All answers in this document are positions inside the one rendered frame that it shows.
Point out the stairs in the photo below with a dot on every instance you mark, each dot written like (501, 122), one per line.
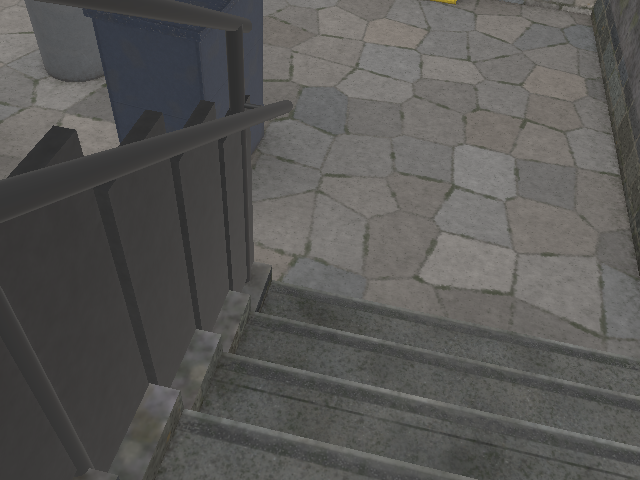
(324, 386)

